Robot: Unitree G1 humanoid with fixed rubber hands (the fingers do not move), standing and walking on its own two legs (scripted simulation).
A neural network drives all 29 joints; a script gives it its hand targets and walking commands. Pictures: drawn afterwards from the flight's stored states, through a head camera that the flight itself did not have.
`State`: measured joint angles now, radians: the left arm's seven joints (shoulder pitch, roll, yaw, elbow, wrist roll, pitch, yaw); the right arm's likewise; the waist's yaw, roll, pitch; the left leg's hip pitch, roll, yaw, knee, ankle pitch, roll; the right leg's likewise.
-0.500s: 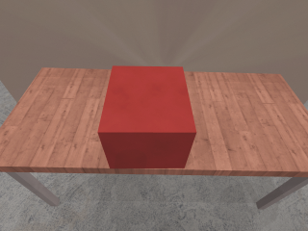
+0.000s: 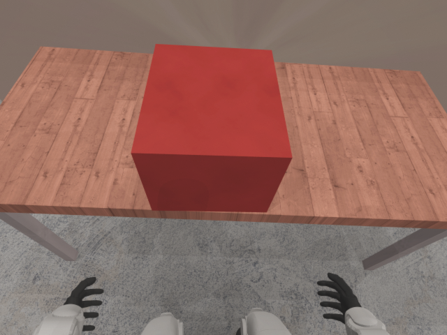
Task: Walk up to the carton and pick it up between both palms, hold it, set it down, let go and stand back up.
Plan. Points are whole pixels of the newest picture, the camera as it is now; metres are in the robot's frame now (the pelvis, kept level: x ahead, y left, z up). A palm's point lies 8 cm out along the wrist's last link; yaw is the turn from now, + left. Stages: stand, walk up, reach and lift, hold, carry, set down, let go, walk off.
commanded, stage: reach and lift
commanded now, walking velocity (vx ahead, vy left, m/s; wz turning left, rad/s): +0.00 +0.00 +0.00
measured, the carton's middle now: (212, 129) +0.55 +0.01 -0.01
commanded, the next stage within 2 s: none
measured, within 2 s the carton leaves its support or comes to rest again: neither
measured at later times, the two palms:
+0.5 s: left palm (80, 277) +0.23 +0.24 -0.05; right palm (341, 291) +0.20 -0.23 -0.06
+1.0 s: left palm (75, 287) +0.21 +0.24 -0.03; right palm (342, 295) +0.19 -0.22 -0.04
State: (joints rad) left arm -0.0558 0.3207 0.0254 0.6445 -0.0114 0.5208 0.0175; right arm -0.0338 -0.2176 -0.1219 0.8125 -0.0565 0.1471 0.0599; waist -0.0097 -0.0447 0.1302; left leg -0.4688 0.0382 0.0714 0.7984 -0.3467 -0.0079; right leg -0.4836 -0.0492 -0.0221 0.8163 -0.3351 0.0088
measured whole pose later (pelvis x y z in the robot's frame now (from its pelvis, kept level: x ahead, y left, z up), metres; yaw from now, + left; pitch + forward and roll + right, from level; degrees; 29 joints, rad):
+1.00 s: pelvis +0.03 +0.01 +0.04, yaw -2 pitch -3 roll +0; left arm 0.15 0.23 0.02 0.60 -0.08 -0.07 0.00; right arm 0.15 -0.15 -0.04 0.76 0.07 -0.30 0.01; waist 0.01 -0.01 0.07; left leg -0.15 0.04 0.07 0.44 -0.24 -0.01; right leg -0.15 -0.02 -0.01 0.41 -0.21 0.01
